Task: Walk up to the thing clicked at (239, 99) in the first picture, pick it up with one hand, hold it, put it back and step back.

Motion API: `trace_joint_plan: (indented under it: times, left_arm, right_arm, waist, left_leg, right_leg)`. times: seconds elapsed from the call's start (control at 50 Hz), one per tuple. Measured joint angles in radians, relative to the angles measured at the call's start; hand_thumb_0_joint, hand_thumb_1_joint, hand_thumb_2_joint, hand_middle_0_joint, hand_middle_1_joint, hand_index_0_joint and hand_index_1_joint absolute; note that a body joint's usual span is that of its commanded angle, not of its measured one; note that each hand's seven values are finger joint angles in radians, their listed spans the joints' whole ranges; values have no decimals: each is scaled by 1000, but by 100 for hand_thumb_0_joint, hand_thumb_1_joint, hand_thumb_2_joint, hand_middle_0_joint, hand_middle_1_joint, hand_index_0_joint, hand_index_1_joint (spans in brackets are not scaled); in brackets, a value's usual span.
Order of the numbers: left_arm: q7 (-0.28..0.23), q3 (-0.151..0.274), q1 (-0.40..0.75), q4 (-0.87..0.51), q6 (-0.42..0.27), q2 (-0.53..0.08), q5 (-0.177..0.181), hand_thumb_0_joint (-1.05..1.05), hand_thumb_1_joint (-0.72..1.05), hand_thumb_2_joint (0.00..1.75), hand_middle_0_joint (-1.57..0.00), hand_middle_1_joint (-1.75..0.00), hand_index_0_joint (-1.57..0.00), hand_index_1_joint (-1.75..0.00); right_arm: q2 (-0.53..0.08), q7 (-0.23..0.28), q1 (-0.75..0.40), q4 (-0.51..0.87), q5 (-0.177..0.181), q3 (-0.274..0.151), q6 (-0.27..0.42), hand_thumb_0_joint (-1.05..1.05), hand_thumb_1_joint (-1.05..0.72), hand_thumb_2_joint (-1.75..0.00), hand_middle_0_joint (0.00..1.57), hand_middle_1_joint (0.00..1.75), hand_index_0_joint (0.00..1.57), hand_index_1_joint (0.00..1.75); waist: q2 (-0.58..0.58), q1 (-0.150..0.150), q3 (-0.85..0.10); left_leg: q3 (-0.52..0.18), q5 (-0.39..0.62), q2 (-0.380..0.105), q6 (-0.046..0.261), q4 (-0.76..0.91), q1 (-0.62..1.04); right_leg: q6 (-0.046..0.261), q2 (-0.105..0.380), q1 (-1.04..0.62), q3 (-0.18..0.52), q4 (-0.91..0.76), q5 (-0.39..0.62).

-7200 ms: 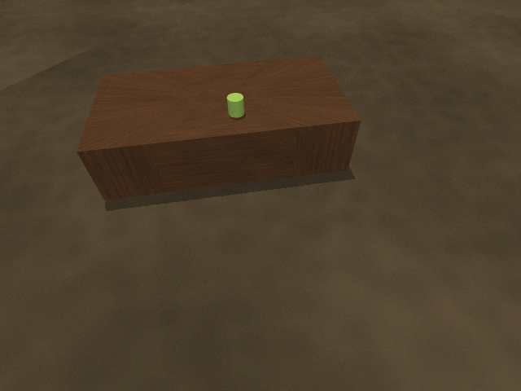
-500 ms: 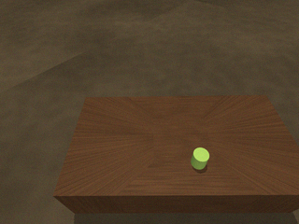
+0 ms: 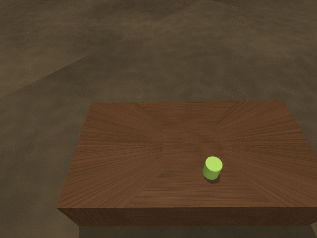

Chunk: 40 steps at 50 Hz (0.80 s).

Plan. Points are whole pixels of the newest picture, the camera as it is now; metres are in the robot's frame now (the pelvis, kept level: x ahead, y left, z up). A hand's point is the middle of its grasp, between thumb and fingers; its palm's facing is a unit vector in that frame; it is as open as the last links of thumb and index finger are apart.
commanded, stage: go down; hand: right
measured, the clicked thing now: (212, 168) +0.51 -0.24 -0.41
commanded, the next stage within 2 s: none
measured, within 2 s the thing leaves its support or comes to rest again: neither
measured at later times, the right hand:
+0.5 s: hand out of the picture +0.14 -0.26 -0.16, palm faces +0.02 +0.95 -0.32, open 16.0 cm
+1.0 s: hand out of the picture +0.16 -0.27 -0.16, palm faces +0.06 +0.94 -0.32, open 17.6 cm
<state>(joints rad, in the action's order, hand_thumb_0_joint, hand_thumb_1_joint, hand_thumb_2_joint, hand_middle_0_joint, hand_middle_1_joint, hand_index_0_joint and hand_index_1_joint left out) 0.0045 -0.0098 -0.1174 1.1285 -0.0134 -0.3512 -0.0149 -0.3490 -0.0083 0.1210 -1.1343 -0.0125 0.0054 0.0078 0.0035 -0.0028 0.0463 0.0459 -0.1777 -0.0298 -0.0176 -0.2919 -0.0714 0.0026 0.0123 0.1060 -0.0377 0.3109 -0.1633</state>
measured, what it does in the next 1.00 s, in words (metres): stands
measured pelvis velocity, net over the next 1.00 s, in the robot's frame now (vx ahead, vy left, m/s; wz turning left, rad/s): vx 0.01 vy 0.00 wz -0.01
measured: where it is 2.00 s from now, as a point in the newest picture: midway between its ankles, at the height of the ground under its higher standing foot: outside the picture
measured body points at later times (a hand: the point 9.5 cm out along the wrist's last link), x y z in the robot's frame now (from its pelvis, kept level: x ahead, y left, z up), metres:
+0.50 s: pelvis -0.01 +0.00 -0.02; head +0.04 +0.00 +0.43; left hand +0.11 +0.26 -0.13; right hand +0.14 -0.31 -0.14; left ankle -0.01 +0.13 -0.75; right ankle +0.01 -0.12 -0.75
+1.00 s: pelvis +0.01 +0.00 -0.05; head +0.06 -0.01 +0.40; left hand +0.15 +0.26 -0.14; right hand +0.15 -0.32 -0.13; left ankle -0.01 +0.13 -0.75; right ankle +0.01 -0.12 -0.75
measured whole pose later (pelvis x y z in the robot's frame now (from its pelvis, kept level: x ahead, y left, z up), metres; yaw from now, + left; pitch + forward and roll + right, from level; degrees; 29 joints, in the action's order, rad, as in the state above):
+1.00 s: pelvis +0.01 +0.00 -0.05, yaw -1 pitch +9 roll +2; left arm -0.13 -0.01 -0.24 0.64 -0.15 -0.25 0.01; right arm -0.37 -0.10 0.22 -0.49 -0.02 -0.20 -0.34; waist -0.02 -0.03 -0.07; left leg 0.07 -0.43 -0.02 -0.01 -0.79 -0.53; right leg 0.00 0.04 0.59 0.00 0.86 -0.43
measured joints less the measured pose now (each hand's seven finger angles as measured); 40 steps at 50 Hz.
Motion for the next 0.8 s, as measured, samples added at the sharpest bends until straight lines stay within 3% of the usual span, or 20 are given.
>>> trace_joint_plan:
  times: [0.06, 0.12, 0.18, 0.26, 0.44, 0.54, 0.66, 0.8]
  left_arm:
    - [-25, 9, -45, -128, -17, 8, 38, 1, 90, 91, -20, -30, -20, -31]
    - [-40, 14, -54, -220, -25, 33, 55, 1, 90, 92, -21, -30, -20, -31]
    - [-51, 18, -66, -283, -25, 69, 51, 1, 90, 92, -21, -30, -20, -31]
    - [-55, 16, -105, -344, -22, 103, 41, 1, 90, 92, -21, -30, -20, -31]
    - [-63, 8, -131, -428, -44, 98, 44, 1, 90, 90, -21, -30, -20, -31]
    - [-68, 12, -122, -444, -76, 94, 30, 1, 90, 90, -20, -30, -20, -31]
    - [-85, 10, -115, -447, -109, 95, 19, 1, 90, 90, -20, -30, -20, -31]
    - [-112, 6, -121, -456, -124, 98, 23, 1, 89, 91, -20, -29, -19, -31]
  right_arm:
    - [18, 11, -24, 67, 19, -33, 19, 1, -86, -86, 17, 26, 16, 25]
    - [30, 5, -108, 67, 10, -86, 25, 1, -76, -75, 13, 20, 12, 19]
    - [17, -12, -178, 51, -24, -136, 3, 1, -61, -60, 11, 14, 10, 14]
    - [-7, -33, -189, 91, -64, -185, -45, 1, -39, -39, 9, 9, 8, 8]
    - [-4, -71, -90, 255, -53, -189, -182, 0, 8, -13, 8, 5, 6, 4]
    - [4, -80, -61, 311, -58, -193, -204, 0, 29, -8, 6, 5, 5, 5]
    - [7, -67, -15, 413, -59, -209, -198, 0, 44, -5, 5, 5, 5, 5]
    - [-7, -65, 47, 528, -29, -202, -255, 0, 52, -2, 5, 5, 5, 5]
  waist:
    - [-4, 3, 14]
    - [-3, -2, 31]
    - [5, -13, 15]
    - [13, -20, -17]
    - [-17, -28, -41]
    - [-15, -17, -45]
    - [-9, -13, -62]
    - [-19, -23, -103]
  left_leg:
    - [5, -24, -2, 2, -66, -64]
    - [7, -46, -2, 4, -138, -145]
    - [6, -60, 2, 8, -185, -211]
    - [-2, -75, 11, 12, -217, -249]
    - [-6, -103, 12, 5, -259, -282]
    - [0, -134, 7, 3, -320, -336]
    - [8, -180, 6, 4, -404, -399]
    - [17, -214, 10, 4, -444, -416]
  right_leg:
    - [3, 0, 66, 6, 64, -21]
    - [2, 3, 146, 10, 132, -39]
    - [-1, 9, 212, 11, 180, -54]
    - [-4, 19, 250, 4, 220, -76]
    - [4, 22, 290, 1, 282, -118]
    - [5, 19, 348, 9, 343, -145]
    - [4, 21, 417, 20, 431, -190]
    - [1, 26, 443, 31, 484, -229]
